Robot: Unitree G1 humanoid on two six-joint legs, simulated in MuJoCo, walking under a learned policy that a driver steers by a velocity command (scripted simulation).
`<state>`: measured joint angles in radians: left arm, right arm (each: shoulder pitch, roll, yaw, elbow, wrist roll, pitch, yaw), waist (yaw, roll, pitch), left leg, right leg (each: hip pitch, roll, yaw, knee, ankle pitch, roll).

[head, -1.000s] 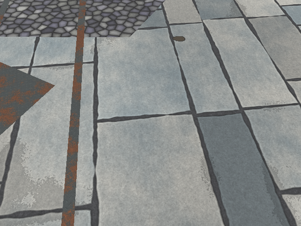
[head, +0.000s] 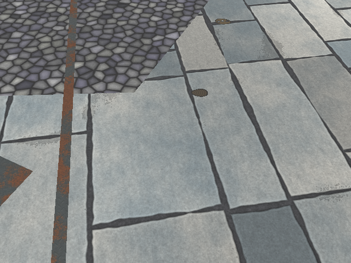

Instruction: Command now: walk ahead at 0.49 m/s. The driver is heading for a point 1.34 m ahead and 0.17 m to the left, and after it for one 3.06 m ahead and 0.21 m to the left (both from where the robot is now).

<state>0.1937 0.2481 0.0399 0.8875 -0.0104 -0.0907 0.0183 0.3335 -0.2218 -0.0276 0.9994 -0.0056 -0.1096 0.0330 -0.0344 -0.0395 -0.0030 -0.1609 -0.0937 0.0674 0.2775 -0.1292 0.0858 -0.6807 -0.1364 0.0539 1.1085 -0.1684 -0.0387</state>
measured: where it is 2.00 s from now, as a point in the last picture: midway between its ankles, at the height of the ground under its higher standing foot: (178, 150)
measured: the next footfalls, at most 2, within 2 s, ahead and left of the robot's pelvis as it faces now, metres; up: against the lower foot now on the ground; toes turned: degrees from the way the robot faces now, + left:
right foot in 0.30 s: +0.34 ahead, -0.17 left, +0.00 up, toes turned -2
left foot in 0.86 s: +0.65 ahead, +0.08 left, +0.00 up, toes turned +3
